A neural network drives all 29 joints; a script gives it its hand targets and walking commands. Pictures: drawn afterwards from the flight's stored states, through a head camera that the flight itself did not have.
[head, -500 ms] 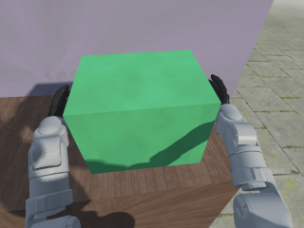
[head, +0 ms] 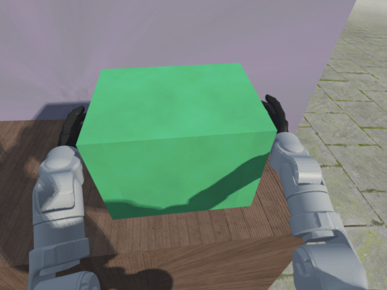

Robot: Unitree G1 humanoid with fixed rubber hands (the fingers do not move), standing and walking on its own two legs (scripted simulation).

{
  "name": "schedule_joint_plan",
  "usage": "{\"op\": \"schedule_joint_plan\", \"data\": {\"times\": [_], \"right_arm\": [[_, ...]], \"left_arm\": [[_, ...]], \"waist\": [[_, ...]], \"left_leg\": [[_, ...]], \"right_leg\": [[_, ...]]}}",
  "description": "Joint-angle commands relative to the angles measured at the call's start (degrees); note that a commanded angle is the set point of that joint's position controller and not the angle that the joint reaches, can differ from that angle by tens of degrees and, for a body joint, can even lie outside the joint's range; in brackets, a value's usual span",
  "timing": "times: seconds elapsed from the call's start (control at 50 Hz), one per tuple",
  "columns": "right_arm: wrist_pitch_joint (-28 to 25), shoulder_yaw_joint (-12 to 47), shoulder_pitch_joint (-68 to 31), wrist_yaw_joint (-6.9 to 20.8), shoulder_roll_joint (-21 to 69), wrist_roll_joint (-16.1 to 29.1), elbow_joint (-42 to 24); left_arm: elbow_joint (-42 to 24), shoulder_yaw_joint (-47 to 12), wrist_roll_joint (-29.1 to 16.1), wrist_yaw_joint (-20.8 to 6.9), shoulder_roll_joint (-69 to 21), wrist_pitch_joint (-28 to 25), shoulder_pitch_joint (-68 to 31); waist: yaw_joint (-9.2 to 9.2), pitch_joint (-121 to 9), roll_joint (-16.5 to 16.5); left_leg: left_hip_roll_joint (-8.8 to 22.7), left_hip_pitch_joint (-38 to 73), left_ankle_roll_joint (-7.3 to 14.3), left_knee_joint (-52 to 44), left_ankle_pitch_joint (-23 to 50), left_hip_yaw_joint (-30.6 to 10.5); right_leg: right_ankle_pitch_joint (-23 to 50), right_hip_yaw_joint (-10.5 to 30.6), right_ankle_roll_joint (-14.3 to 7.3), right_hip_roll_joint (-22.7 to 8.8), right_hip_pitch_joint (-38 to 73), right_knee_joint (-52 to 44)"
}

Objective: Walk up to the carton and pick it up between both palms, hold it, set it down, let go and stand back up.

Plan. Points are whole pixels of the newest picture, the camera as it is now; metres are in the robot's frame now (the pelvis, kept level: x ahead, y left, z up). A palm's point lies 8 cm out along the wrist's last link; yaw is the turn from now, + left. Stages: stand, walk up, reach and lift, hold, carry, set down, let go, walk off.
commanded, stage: hold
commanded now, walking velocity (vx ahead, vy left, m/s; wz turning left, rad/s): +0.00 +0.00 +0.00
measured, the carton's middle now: (177, 139) +0.40 +0.01 +0.14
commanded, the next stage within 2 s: none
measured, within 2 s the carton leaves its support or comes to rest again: neither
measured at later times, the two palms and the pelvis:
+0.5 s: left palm (75, 147) +0.34 +0.20 +0.17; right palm (282, 133) +0.35 -0.20 +0.19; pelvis -0.01 -0.01 +0.00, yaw -1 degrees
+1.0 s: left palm (77, 148) +0.35 +0.20 +0.17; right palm (279, 134) +0.36 -0.20 +0.18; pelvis +0.00 +0.00 +0.00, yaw -1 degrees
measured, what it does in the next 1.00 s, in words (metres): stands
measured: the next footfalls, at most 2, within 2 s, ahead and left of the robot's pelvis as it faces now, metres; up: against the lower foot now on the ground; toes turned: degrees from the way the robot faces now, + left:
none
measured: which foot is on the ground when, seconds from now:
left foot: down 0.00-1.00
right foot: down 0.00-1.00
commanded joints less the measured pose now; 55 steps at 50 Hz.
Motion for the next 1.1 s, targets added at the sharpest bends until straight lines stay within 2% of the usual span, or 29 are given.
{"op": "schedule_joint_plan", "data": {"times": [0.0,0.02,0.08,0.14,0.16,0.2,0.22,0.28,0.34,0.36,0.4,0.46,0.5,0.54,0.56,0.58,0.6,0.62,0.68,0.7,0.74,0.78,0.8,0.82,0.88,0.9,0.96,1.04,1.08], "right_arm": [[-2.8,18.6,-33.5,10.1,22.4,6.6,-17.3],[-2.9,18.3,-33.7,10.3,22.5,5.9,-17.8],[-3.0,18.3,-34.0,11.0,23.0,5.5,-16.4],[-3.1,20.9,-34.6,10.2,24.5,6.8,-20.1],[-2.5,20.8,-34.2,10.0,24.2,7.0,-18.4],[-2.4,21.5,-34.1,9.7,25.0,7.2,-18.7],[-2.3,21.1,-34.8,9.5,25.0,7.0,-18.3],[-2.2,20.4,-36.4,9.6,25.7,6.3,-17.3],[-2.1,19.8,-36.2,9.4,26.7,5.3,-16.1],[-2.4,19.9,-36.1,9.3,27.3,5.6,-16.7],[-2.8,19.8,-39.3,9.3,27.6,5.5,-17.8],[-2.6,18.6,-37.1,9.3,27.9,4.1,-14.5],[-2.8,18.5,-38.1,9.3,28.0,3.9,-13.4],[-2.5,17.2,-36.9,9.4,27.4,3.1,-10.7],[-2.7,17.2,-37.2,9.3,28.0,2.8,-11.2],[-2.8,17.2,-37.2,9.3,27.8,3.3,-11.6],[-2.7,16.4,-37.5,9.4,26.6,3.1,-9.6],[-3.3,16.6,-38.1,9.6,27.5,3.3,-11.7],[-3.9,17.9,-38.2,9.8,27.3,4.0,-12.6],[-4.0,18.2,-37.2,9.8,26.7,4.2,-12.9],[-4.1,17.8,-37.6,9.7,25.8,4.6,-13.9],[-4.3,18.3,-36.5,10.0,25.0,5.2,-14.7],[-4.5,18.8,-36.7,10.1,24.5,5.7,-16.2],[-4.2,18.7,-35.2,10.0,23.7,5.8,-15.7],[-3.8,19.5,-32.8,10.3,22.8,6.7,-16.0],[-3.4,19.2,-32.5,10.2,22.3,6.5,-15.3],[-3.3,20.6,-31.7,9.9,22.7,7.6,-19.2],[-3.1,21.0,-33.8,9.7,24.3,7.0,-22.5],[-2.7,20.1,-34.5,9.6,24.3,6.5,-21.4]], "left_arm": [[-13.9,-26.5,-9.3,-6.2,-22.6,-3.9,-36.6],[-13.4,-27.0,-9.6,-6.2,-22.6,-3.8,-36.4],[-12.9,-27.0,-9.2,-5.6,-22.5,-3.8,-37.1],[-14.3,-26.8,-9.2,-6.0,-22.3,-3.5,-35.1],[-14.0,-26.0,-8.7,-6.0,-21.5,-3.6,-35.8],[-13.4,-24.5,-8.0,-6.5,-21.2,-3.1,-34.2],[-12.1,-23.9,-7.8,-6.8,-20.9,-2.9,-34.5],[-11.7,-23.9,-8.6,-6.8,-20.9,-3.2,-37.5],[-11.0,-24.1,-8.9,-7.0,-20.7,-3.6,-39.5],[-12.6,-25.1,-9.6,-7.0,-21.2,-4.0,-40.6],[-10.9,-25.8,-10.6,-6.9,-21.6,-4.5,-42.6],[-7.9,-23.8,-9.0,-7.4,-21.8,-4.3,-40.4],[-6.5,-22.5,-8.4,-7.8,-21.6,-4.3,-41.0],[-4.6,-21.6,-7.2,-8.2,-21.3,-4.0,-40.7],[-5.2,-21.7,-7.4,-8.4,-21.5,-4.1,-41.0],[-6.3,-22.7,-7.9,-8.5,-21.9,-4.1,-41.2],[-5.5,-22.5,-7.8,-8.4,-21.7,-4.2,-42.5],[-6.2,-23.0,-8.1,-8.4,-22.4,-4.4,-42.8],[-8.2,-23.0,-8.3,-7.8,-22.6,-4.9,-41.9],[-8.8,-23.6,-8.3,-7.6,-22.6,-4.9,-41.0],[-9.0,-24.9,-9.0,-7.3,-23.1,-4.8,-41.0],[-10.0,-26.0,-9.0,-6.8,-23.6,-4.5,-39.0],[-10.8,-26.1,-9.2,-6.6,-23.5,-4.5,-38.0],[-11.1,-26.3,-8.8,-6.4,-23.6,-4.2,-36.9],[-15.0,-26.7,-8.8,-5.9,-22.9,-3.8,-35.6],[-14.1,-26.0,-8.4,-5.9,-22.1,-3.5,-35.1],[-17.1,-27.0,-9.1,-6.0,-22.0,-3.4,-33.7],[-16.7,-26.9,-9.9,-6.0,-21.3,-3.8,-35.0],[-15.1,-26.7,-9.7,-6.1,-21.4,-3.9,-36.2]], "waist": [[-0.70,-19.5,5.9],[-0.82,-18.9,4.9],[-0.21,-18.3,5.4],[0.51,-21.1,3.5],[0.80,-18.9,4.0],[1.53,-20.5,1.8],[1.54,-19.7,1.7],[1.48,-19.6,1.9],[0.68,-20.6,1.8],[0.54,-21.5,2.9],[0.45,-22.1,2.8],[0.36,-19.1,1.7],[1.01,-19.2,1.1],[0.42,-16.2,2.0],[0.15,-17.2,1.4],[-0.24,-17.8,2.2],[-0.55,-16.9,3.3],[-0.30,-18.3,3.3],[0.13,-20.6,2.4],[-0.29,-21.0,3.0],[-0.91,-20.4,4.6],[-0.80,-20.0,5.7],[-0.34,-21.2,5.2],[-0.84,-20.6,5.8],[-0.69,-21.3,5.8],[-0.39,-18.6,5.6],[-0.50,-21.0,4.7],[0.06,-21.9,2.7],[0.03,-19.7,3.5]], "left_leg": [[0.1,11.9,-4.9,1.1,16.4,0.5],[0.2,10.9,-4.5,0.7,14.5,0.5],[0.2,10.0,-4.1,0.2,13.0,0.7],[-0.5,9.7,-3.5,1.2,15.9,1.0],[-0.7,8.6,-3.5,0.8,15.4,1.3],[-0.9,8.2,-2.5,0.7,14.7,1.6],[-1.1,6.6,-2.2,0.3,12.8,1.7],[-0.9,6.0,-1.7,-0.8,8.7,1.9],[-1.1,5.9,-1.4,-1.0,7.1,2.0],[-1.2,5.9,-1.6,-0.9,7.3,1.9],[-1.2,5.2,-1.6,-1.0,5.8,1.7],[-1.0,4.7,-1.0,-2.1,3.7,1.8],[-1.1,4.1,-0.7,-2.5,2.7,2.0],[-1.0,3.5,-0.9,-3.1,1.6,2.2],[-0.9,3.9,-0.9,-3.0,2.1,2.2],[-1.0,4.6,-1.4,-2.5,3.8,2.2],[-0.8,4.9,-1.7,-2.6,3.5,2.1],[-0.8,5.2,-1.9,-2.2,4.8,2.0],[-0.7,7.3,-2.1,-1.1,8.6,1.7],[-0.6,8.5,-2.4,-0.5,10.9,1.5],[-0.6,8.8,-3.1,-0.1,11.0,1.3],[-0.2,10.3,-3.8,0.5,13.9,1.2],[-0.1,11.1,-3.9,1.2,15.8,0.9],[0.0,12.0,-4.3,1.4,16.7,0.8],[0.0,13.1,-4.8,1.8,18.9,0.6],[0.1,12.2,-4.7,1.6,18.5,0.7],[-0.4,12.3,-4.8,2.6,21.7,0.9],[-0.8,9.2,-3.4,1.3,16.4,1.1],[-0.8,8.0,-3.3,0.7,13.8,1.2]], "right_leg": [[9.2,-1.7,-0.1,2.3,0.3,-0.2],[8.0,-1.5,-0.1,2.2,-0.2,-0.6],[7.8,-1.2,-0.2,1.8,-0.4,-0.6],[14.3,-0.4,0.7,1.6,3.4,0.2],[14.3,-0.3,0.8,1.4,3.4,0.4],[15.6,0.1,1.4,1.4,5.0,0.4],[15.6,0.4,1.6,0.9,5.1,0.4],[11.8,0.4,1.5,0.5,3.9,0.2],[11.7,0.6,1.9,0.0,3.9,0.1],[12.0,0.5,1.8,0.1,4.1,0.5],[10.6,0.5,1.8,0.0,3.5,0.3],[8.3,0.4,1.7,0.0,3.8,-0.1],[6.9,0.5,1.9,-0.2,4.0,-0.4],[4.8,0.1,1.7,-0.4,3.5,-0.8],[5.2,0.1,1.8,-0.3,3.8,-0.6],[6.7,-0.1,1.8,-0.1,3.9,-0.3],[5.0,-0.2,1.5,0.0,3.0,-0.6],[5.4,-0.5,1.4,0.2,3.1,-0.5],[8.3,-0.7,1.3,0.9,3.8,0.0],[10.0,-0.9,1.2,1.0,4.1,0.2],[8.9,-1.1,1.0,1.1,2.5,-0.1],[9.3,-1.3,0.4,1.7,1.8,0.0],[10.3,-1.4,0.4,1.9,1.6,0.0],[10.8,-1.5,0.1,2.0,1.6,-0.1],[12.0,-1.6,0.0,2.4,2.1,0.2],[11.4,-1.5,0.0,2.3,1.6,-0.2],[17.1,-1.0,0.5,2.3,4.0,0.5],[17.1,-0.4,1.2,1.6,4.4,0.6],[15.6,-0.3,1.2,1.1,3.3,0.5]]}}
